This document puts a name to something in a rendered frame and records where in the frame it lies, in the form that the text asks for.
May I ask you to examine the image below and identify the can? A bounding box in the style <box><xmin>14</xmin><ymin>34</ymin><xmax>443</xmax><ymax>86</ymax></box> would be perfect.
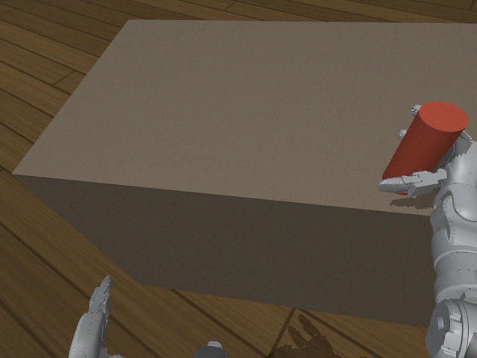
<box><xmin>382</xmin><ymin>101</ymin><xmax>469</xmax><ymax>195</ymax></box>

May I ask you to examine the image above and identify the left robot hand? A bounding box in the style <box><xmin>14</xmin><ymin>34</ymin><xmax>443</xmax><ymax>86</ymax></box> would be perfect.
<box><xmin>69</xmin><ymin>275</ymin><xmax>126</xmax><ymax>358</ymax></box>

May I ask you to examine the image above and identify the right robot hand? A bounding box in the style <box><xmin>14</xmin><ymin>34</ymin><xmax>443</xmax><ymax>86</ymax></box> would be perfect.
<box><xmin>377</xmin><ymin>104</ymin><xmax>477</xmax><ymax>197</ymax></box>

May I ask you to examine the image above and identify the right robot arm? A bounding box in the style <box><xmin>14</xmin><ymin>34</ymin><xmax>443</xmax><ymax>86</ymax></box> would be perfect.
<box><xmin>426</xmin><ymin>183</ymin><xmax>477</xmax><ymax>358</ymax></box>

